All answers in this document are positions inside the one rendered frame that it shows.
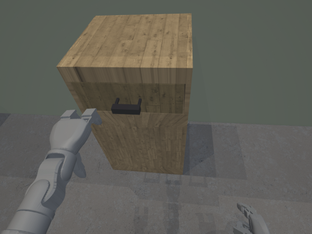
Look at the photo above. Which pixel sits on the drawer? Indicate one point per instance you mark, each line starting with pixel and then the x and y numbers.
pixel 156 97

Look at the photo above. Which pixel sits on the robot right hand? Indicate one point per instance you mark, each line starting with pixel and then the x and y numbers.
pixel 257 224

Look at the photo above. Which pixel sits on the cabinet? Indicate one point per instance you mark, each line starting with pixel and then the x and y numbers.
pixel 153 48

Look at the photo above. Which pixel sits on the robot left hand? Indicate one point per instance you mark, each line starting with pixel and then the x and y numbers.
pixel 71 132

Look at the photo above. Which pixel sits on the handle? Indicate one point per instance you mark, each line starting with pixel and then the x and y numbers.
pixel 129 109

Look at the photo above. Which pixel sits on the left robot forearm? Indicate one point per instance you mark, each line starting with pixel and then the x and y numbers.
pixel 44 195

